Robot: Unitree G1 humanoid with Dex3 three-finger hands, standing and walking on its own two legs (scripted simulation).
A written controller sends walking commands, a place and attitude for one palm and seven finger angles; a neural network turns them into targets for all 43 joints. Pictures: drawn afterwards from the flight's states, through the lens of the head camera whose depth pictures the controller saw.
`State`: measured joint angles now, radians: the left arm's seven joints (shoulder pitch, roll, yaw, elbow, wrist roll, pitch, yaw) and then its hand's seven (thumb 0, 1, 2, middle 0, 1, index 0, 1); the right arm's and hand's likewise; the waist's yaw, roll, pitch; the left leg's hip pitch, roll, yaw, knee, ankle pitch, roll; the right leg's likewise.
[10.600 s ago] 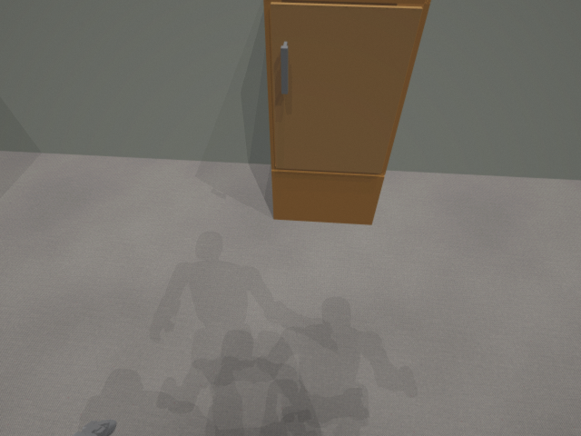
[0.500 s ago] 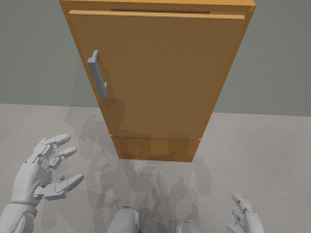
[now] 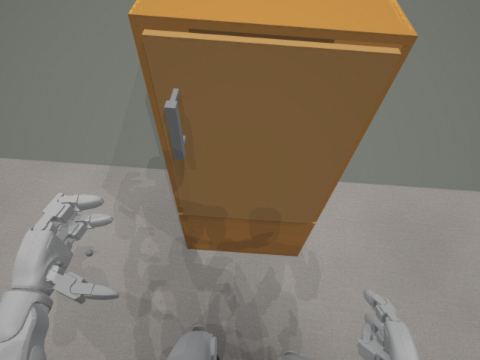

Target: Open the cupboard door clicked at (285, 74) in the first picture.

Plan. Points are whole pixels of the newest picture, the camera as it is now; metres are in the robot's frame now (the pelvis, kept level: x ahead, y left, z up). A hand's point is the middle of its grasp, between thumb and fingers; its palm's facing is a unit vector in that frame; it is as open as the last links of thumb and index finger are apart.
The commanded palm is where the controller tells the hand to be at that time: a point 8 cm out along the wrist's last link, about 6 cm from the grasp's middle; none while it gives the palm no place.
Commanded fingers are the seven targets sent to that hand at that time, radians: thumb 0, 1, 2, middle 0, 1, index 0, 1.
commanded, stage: raise the hand with hooked fingers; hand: left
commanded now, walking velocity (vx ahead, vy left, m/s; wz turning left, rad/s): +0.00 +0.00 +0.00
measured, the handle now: (177, 125) +0.53 +0.17 +0.05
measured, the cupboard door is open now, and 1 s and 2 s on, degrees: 0 0 0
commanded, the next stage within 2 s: move the hooked fingers beside the handle in 0.84 s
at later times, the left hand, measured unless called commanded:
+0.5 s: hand (66, 221) +0.29 +0.28 +0.08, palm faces +0.01 -1.00 -0.05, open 14.0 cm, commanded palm +0.26 +0.33 +0.07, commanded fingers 0.00 -0.50 0.30 -0.30 -1.20 -0.30 -1.20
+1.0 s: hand (83, 225) +0.29 +0.26 +0.08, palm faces +0.03 -1.00 -0.05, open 14.0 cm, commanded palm +0.27 +0.30 +0.07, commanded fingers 0.00 -0.50 0.30 -0.30 -1.20 -0.30 -1.20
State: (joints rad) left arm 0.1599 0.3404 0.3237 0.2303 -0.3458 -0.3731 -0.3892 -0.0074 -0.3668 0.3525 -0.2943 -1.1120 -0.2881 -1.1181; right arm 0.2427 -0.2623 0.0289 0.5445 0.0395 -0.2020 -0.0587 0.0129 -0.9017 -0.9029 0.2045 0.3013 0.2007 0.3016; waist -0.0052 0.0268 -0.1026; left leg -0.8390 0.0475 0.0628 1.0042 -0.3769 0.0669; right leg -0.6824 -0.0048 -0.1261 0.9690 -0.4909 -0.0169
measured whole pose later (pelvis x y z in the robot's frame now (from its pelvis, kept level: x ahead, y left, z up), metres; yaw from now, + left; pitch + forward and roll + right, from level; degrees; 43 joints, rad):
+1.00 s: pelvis +0.00 -0.01 +0.01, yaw +0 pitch +11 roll -3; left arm -0.02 0.41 0.41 0.46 -0.37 -0.34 -0.50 -0.01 -0.50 0.30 -0.30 -1.20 -0.30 -1.20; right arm 0.27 -0.28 0.04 0.57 0.05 -0.18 -0.07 0.01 -0.90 -0.90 0.21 0.30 0.20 0.30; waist -0.02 0.04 -0.08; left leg -0.77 0.05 0.06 0.92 -0.34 0.05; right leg -0.62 0.01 -0.13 0.89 -0.46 -0.03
